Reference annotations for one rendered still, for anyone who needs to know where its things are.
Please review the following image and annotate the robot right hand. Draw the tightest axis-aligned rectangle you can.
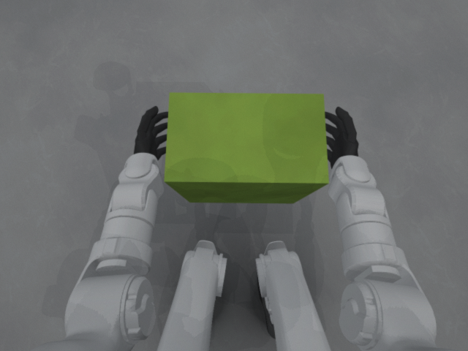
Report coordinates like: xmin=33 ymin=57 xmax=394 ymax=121
xmin=325 ymin=107 xmax=358 ymax=169

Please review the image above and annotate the left robot upper arm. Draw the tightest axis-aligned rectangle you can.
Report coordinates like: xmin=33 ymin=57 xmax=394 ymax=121
xmin=31 ymin=273 xmax=156 ymax=351

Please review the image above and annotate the carton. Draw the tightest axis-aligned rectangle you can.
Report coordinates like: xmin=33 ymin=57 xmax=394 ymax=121
xmin=164 ymin=92 xmax=329 ymax=203

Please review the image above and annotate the robot left shin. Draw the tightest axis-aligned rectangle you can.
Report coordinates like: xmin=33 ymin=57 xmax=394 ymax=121
xmin=181 ymin=241 xmax=218 ymax=271

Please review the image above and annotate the robot left forearm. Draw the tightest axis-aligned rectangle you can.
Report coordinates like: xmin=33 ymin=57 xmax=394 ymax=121
xmin=64 ymin=153 xmax=164 ymax=334

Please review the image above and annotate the robot right forearm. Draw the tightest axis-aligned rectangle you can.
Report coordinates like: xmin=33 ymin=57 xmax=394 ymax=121
xmin=328 ymin=155 xmax=437 ymax=338

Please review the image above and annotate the right robot foot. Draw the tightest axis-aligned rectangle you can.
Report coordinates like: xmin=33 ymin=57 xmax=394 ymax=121
xmin=257 ymin=277 xmax=276 ymax=339

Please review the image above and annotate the robot left hand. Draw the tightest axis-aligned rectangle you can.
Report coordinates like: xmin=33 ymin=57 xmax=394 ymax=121
xmin=134 ymin=106 xmax=168 ymax=160

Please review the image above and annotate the right robot upper arm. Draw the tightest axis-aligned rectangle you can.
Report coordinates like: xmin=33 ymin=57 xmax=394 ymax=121
xmin=339 ymin=279 xmax=460 ymax=351

